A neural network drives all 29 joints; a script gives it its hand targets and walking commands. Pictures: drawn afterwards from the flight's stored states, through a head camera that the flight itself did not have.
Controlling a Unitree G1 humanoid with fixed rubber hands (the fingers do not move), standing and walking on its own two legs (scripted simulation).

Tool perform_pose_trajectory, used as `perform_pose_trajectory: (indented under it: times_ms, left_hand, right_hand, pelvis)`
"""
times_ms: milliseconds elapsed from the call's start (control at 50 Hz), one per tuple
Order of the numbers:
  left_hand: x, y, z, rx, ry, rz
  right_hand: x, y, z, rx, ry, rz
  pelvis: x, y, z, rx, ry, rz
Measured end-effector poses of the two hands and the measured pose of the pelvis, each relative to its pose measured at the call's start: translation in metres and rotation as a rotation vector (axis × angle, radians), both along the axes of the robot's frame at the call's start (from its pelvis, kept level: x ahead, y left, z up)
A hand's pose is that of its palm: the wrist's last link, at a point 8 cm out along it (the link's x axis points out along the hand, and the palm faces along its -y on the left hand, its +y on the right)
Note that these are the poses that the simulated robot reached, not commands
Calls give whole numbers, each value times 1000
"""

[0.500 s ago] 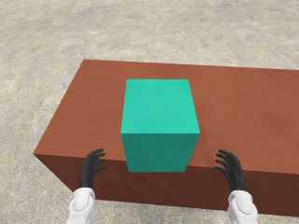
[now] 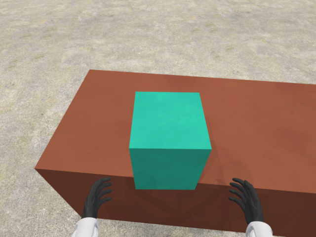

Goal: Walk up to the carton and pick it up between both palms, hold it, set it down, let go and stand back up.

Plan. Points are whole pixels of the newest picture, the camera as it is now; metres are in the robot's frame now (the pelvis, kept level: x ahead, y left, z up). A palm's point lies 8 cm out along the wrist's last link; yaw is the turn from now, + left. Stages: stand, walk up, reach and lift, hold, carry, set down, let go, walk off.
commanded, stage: set down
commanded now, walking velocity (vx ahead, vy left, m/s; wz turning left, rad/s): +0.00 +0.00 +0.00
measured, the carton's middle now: (166, 142) +0.41 -0.02 -0.04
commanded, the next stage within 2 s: let go in 1.70 s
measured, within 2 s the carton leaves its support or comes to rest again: neither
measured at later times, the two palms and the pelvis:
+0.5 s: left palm (90, 217) +0.19 +0.18 -0.06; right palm (250, 214) +0.19 -0.23 -0.05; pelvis +0.01 +0.00 +0.00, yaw +0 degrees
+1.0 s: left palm (87, 224) +0.17 +0.19 -0.07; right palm (250, 220) +0.18 -0.23 -0.06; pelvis +0.01 +0.00 +0.00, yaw +0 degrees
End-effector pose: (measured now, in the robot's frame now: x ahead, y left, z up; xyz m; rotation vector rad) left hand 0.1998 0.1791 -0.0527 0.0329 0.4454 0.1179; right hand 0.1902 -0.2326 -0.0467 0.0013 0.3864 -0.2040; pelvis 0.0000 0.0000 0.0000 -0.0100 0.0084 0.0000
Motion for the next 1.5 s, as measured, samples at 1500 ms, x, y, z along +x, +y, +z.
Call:
perform_pose_trajectory:
  times_ms: [1500]
  left_hand:
    - [-30,17,-24,43,355,-28]
  right_hand:
    - [-15,4,-17,-33,254,21]
  pelvis:
    - [9,1,5,-1,-55,3]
